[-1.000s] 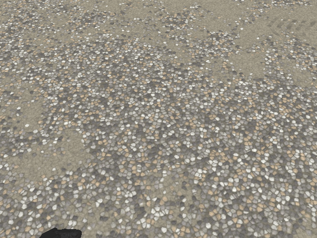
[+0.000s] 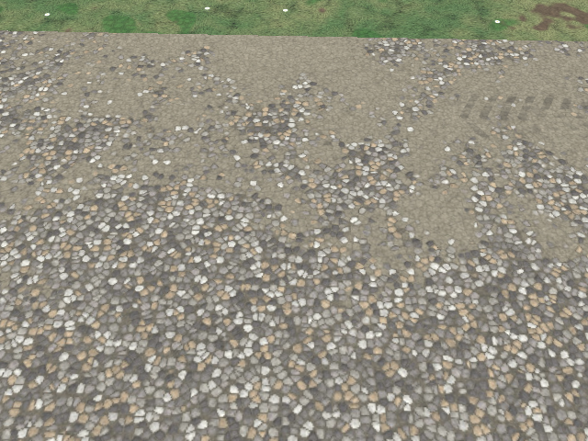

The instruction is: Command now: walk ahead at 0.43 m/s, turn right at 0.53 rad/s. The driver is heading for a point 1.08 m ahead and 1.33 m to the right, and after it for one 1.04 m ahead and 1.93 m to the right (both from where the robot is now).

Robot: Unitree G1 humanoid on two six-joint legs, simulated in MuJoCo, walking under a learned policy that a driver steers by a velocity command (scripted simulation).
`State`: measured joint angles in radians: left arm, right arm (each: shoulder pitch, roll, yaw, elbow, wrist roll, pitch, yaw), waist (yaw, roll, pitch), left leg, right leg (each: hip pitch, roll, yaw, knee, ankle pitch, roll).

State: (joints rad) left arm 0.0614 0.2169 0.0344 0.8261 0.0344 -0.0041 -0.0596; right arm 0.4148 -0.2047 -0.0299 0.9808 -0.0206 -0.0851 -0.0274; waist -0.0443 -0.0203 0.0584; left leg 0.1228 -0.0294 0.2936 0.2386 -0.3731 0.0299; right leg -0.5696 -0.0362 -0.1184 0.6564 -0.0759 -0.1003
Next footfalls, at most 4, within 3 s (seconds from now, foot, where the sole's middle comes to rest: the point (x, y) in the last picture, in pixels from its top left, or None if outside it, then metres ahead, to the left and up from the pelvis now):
0.06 right None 0.19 -0.07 -0.77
0.66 left None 0.30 0.09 -0.77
1.16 right None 0.13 -0.08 -0.77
1.68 left None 0.28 0.05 -0.77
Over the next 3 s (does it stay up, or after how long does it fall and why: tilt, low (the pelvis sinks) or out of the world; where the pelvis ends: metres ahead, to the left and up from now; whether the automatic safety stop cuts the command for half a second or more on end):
stays up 0.20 0.01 0.01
